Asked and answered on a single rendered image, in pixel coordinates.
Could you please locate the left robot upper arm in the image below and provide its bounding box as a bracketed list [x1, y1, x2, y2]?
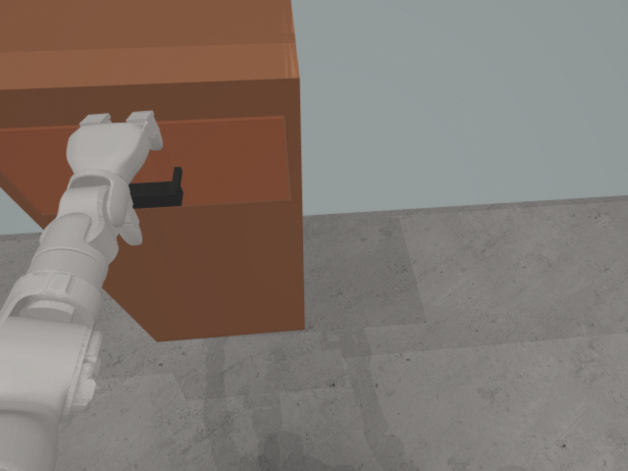
[0, 316, 103, 471]

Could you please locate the robot left forearm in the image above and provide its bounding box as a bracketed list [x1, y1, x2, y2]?
[0, 169, 131, 330]

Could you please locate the handle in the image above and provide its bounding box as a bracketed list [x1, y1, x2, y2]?
[129, 167, 183, 209]

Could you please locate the robot left hand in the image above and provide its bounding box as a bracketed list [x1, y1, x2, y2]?
[67, 111, 163, 245]

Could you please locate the cabinet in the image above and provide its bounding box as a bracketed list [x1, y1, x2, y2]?
[0, 0, 305, 342]

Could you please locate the drawer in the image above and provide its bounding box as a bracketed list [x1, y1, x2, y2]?
[0, 116, 288, 214]

